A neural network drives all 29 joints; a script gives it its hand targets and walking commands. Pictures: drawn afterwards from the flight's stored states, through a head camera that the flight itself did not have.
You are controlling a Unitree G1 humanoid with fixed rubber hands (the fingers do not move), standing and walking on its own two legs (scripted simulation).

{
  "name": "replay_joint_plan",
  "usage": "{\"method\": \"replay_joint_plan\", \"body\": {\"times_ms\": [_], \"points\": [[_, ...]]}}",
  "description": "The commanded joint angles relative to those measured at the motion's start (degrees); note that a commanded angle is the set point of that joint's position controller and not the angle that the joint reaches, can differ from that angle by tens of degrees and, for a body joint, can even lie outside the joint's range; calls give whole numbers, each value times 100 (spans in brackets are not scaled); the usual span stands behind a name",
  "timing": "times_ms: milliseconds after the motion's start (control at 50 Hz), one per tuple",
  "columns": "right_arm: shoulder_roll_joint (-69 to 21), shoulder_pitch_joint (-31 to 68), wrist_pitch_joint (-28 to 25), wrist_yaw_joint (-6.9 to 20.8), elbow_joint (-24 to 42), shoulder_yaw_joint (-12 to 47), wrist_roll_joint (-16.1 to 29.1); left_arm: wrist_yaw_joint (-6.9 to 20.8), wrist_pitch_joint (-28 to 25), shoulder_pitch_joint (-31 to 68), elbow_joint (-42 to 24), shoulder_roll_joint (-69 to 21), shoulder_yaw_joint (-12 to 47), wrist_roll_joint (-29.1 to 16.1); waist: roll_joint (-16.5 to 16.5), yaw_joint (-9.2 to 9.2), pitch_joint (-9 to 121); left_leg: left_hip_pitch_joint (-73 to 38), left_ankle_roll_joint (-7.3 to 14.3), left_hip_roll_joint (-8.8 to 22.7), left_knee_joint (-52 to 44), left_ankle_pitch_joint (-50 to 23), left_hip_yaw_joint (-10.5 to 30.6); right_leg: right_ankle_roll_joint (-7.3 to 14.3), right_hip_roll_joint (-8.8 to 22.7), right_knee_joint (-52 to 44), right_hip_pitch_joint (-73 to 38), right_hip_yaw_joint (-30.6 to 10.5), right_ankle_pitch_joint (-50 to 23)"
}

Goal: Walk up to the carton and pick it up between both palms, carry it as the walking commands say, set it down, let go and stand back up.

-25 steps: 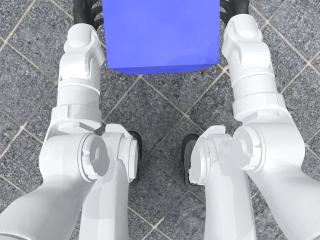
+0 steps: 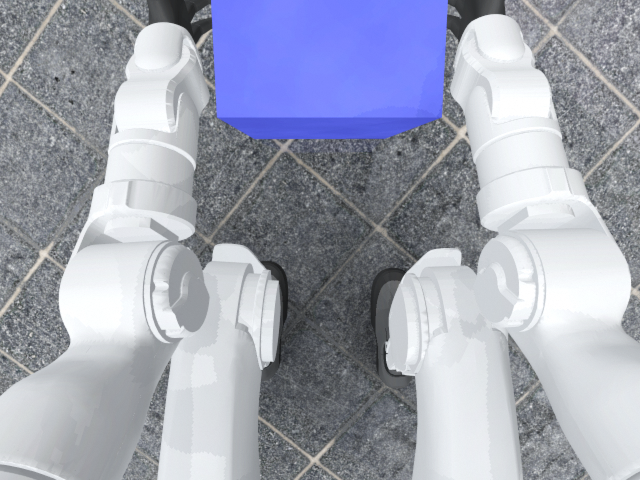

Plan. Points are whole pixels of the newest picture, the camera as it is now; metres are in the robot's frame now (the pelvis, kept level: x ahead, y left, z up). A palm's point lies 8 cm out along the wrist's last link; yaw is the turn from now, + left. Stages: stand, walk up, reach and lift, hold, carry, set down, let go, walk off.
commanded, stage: set down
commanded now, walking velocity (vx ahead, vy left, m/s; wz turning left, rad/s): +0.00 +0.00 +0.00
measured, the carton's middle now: (323, 37) +0.56 +0.02 -0.22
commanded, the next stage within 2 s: none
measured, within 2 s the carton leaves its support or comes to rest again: rests again in 0.44 s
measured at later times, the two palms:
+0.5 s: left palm (180, 30) +0.54 +0.16 -0.15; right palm (469, 28) +0.55 -0.13 -0.17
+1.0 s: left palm (175, 36) +0.54 +0.17 -0.16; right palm (464, 26) +0.55 -0.13 -0.17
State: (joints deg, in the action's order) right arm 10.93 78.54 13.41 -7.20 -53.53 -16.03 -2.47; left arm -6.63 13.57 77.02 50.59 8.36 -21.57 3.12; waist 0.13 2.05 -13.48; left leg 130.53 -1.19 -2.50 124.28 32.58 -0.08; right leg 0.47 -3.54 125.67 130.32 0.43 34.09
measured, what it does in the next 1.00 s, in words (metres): stands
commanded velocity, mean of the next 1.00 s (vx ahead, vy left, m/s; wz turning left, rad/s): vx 0.00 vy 0.00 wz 0.00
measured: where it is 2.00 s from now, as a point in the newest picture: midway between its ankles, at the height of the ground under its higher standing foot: (328, 342)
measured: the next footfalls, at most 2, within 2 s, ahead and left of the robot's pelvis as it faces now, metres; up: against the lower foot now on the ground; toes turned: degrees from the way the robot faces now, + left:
none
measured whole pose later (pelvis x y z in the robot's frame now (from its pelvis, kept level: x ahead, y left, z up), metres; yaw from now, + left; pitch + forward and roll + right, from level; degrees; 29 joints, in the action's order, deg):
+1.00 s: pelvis +0.00 +0.00 -0.01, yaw +0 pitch +37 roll +1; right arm 11.9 81.5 11.1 -2.5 -57.7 -16.0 -3.7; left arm -4.2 10.5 79.8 57.6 12.6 -20.0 1.3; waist 0.6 1.4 -17.5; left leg 130.9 -1.1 -3.1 127.7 33.6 -0.3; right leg 0.2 -3.6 129.1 130.4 0.2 35.5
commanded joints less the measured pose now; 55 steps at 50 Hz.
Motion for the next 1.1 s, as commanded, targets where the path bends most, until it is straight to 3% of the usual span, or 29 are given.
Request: {"method": "replay_joint_plan", "body": {"times_ms": [0,160,440,1080], "points": [[-5433,3390,-174,1621,509,2104,539,1631,-96,3275,-342,-5336,2200,-580,-332,50,6329,-3143,94,-528,-750,-1705,-310,-48,-485,-1014,-3253,100,-1754],[-5276,3538,-223,1640,621,2109,563,1671,-101,3273,-172,-5424,2207,-708,-282,-72,6381,-3212,81,-517,-639,-1770,-293,-22,-450,-915,-3273,126,-1792],[-5370,3259,-322,1730,528,2155,661,1655,-247,3006,-81,-5491,2228,-764,-325,13,6125,-3074,87,-541,-508,-2145,-255,-14,-464,-726,-2999,109,-2124],[-4797,2756,-392,1782,-77,1558,175,1672,-421,3011,268,-4852,1942,-660,-135,-205,4897,-2575,43,-511,-429,-1665,-192,53,-391,-643,-2588,47,-1721]]}}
